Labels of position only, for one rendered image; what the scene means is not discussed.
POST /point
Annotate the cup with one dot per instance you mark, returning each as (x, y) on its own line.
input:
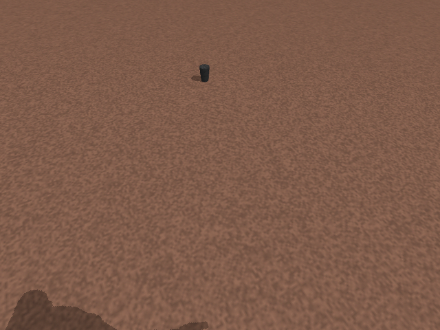
(204, 71)

